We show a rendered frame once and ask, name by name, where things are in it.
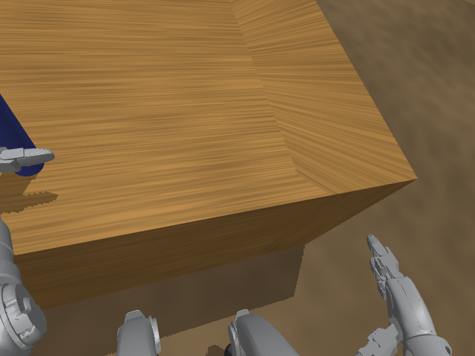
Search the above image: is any left robot hand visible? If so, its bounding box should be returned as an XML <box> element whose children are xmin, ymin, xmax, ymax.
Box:
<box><xmin>0</xmin><ymin>147</ymin><xmax>55</xmax><ymax>173</ymax></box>

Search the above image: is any left robot arm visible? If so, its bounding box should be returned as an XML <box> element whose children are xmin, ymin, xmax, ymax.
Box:
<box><xmin>0</xmin><ymin>205</ymin><xmax>47</xmax><ymax>356</ymax></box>

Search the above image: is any right robot arm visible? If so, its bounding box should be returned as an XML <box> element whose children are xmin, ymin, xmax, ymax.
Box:
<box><xmin>402</xmin><ymin>334</ymin><xmax>452</xmax><ymax>356</ymax></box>

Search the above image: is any right robot hand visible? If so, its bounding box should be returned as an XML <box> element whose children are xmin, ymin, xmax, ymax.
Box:
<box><xmin>354</xmin><ymin>234</ymin><xmax>437</xmax><ymax>356</ymax></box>

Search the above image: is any can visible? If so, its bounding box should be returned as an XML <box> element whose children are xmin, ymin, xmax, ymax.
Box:
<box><xmin>0</xmin><ymin>94</ymin><xmax>45</xmax><ymax>177</ymax></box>

